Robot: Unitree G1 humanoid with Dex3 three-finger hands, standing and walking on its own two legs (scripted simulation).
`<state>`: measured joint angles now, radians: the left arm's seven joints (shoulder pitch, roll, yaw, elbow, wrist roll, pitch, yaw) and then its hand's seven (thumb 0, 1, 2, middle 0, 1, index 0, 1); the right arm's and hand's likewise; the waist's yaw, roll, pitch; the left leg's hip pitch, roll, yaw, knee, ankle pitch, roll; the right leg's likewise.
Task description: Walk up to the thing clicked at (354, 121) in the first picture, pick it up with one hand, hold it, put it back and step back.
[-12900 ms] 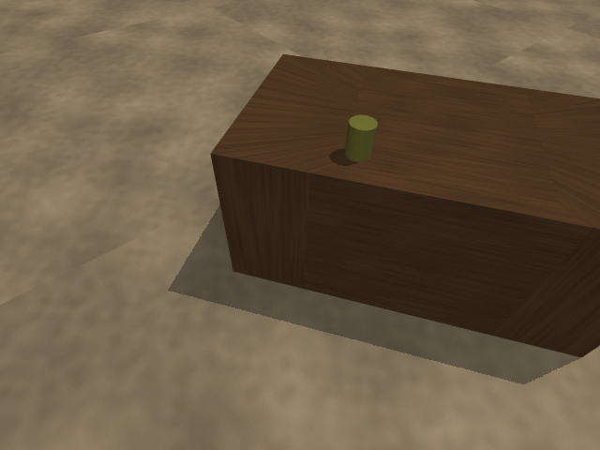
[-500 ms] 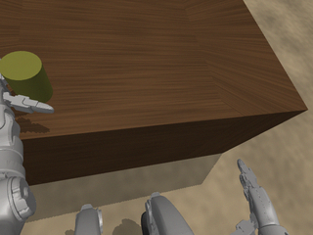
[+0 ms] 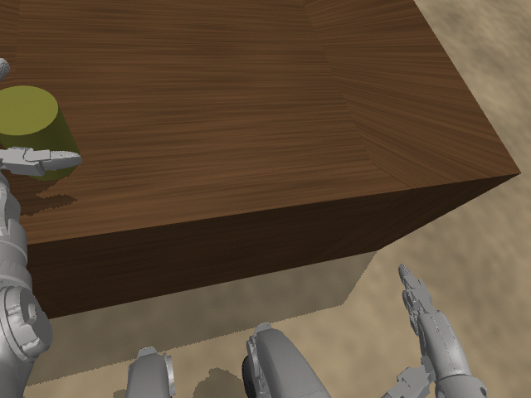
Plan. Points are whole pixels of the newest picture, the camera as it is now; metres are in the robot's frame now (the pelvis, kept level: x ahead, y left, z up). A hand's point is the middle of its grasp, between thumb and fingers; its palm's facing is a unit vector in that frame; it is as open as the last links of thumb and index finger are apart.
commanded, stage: close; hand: left
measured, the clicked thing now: (37, 136) +0.53 +0.22 +0.00
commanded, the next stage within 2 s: settle in 0.36 s
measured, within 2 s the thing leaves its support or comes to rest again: leaves its support in 0.82 s
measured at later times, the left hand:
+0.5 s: hand (25, 134) +0.51 +0.22 +0.03, palm faces +0.24 -0.97 +0.00, open 10.8 cm
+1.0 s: hand (17, 128) +0.50 +0.22 +0.06, palm faces +0.24 -0.97 -0.03, open 11.0 cm
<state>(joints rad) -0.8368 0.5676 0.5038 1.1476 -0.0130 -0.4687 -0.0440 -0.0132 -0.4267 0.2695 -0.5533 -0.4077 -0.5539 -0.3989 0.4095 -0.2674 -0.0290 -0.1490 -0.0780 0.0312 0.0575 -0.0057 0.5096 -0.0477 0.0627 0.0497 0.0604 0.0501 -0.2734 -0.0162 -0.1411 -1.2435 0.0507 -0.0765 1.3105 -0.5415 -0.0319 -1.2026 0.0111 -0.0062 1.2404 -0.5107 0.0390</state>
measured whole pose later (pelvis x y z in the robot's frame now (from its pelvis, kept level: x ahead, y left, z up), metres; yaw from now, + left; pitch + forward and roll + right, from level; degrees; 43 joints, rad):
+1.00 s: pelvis +0.01 +0.00 +0.02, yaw +1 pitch +23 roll -3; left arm -0.73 0.46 0.44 1.03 -0.03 -0.42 -0.01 -0.01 -0.54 1.09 -0.66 -1.02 -0.68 -1.03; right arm 0.41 -0.25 -0.04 -0.09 -0.07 0.06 0.04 -0.01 0.50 -0.06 0.06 0.05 0.06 0.05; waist -0.22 -0.01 -0.13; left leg -1.10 0.05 -0.06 1.22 -0.53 -0.03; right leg -1.06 0.01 0.00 1.16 -0.50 0.04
